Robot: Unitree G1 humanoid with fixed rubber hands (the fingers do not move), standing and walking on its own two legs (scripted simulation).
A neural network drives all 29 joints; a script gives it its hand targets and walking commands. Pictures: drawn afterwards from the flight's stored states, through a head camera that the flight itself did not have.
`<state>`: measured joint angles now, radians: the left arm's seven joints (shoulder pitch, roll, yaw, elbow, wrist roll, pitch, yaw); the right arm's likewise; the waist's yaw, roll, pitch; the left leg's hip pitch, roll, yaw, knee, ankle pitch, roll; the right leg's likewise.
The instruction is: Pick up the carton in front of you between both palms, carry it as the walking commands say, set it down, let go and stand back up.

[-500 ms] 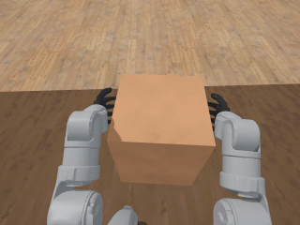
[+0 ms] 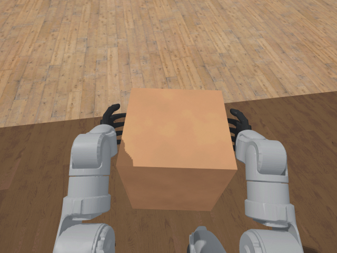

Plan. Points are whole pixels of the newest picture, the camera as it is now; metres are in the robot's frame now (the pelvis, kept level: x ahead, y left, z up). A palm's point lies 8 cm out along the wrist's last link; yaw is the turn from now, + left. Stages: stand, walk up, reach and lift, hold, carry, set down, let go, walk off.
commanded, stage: carry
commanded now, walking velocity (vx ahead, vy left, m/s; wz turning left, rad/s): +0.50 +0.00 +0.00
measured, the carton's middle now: (173, 153) +0.35 -0.02 +0.02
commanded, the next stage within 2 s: none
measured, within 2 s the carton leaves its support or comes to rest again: neither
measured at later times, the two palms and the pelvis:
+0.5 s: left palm (116, 69) +0.63 +0.15 +0.06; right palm (208, 68) +0.66 -0.14 +0.05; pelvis +0.29 -0.03 -0.05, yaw +2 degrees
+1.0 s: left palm (124, 38) +0.95 +0.17 -0.02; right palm (192, 42) +0.93 -0.13 -0.01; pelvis +0.58 +0.04 -0.10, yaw -1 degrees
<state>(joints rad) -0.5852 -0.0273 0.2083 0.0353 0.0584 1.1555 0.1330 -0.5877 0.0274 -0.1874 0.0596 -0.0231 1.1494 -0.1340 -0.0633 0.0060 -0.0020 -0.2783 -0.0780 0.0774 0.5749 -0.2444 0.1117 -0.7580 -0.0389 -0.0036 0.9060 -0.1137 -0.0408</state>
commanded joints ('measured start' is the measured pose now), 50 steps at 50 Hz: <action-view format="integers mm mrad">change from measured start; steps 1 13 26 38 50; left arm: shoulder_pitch -688 -728 -813 -780 -719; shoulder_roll -1023 -991 -1094 -1085 -1112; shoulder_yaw -689 -579 -674 -621 -644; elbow -126 68 -102 137 -55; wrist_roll -373 -386 -518 -475 -394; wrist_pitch -26 21 -5 9 -33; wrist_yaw -181 -245 -264 -282 -186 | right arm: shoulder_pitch -751 -835 -754 -654 -820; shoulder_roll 1050 1044 1042 901 1129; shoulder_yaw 700 594 626 482 663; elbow -182 18 -125 122 -139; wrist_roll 454 396 331 246 473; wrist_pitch -21 24 -9 17 -21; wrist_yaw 247 240 163 211 248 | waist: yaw -48 117 154 -5 7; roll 88 -85 -105 300 92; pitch -472 -514 -485 -651 -523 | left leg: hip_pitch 500 -506 -513 674 412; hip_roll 185 66 98 517 278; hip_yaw -205 -122 -43 -655 -301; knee -16 826 274 4 -75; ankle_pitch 851 -275 197 613 763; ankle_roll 31 -58 -84 245 58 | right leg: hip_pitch -41 909 915 -6 -96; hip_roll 69 -261 -106 135 2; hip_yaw -88 518 168 21 -15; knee -203 -483 -388 586 138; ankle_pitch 157 38 639 -553 -82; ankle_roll -11 -265 -136 16 14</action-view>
